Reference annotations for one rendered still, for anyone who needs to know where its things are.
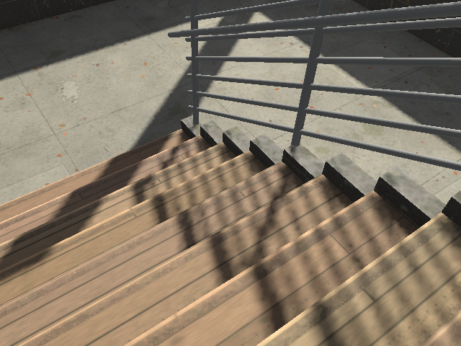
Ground stairs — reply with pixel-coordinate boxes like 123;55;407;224
0;129;461;346

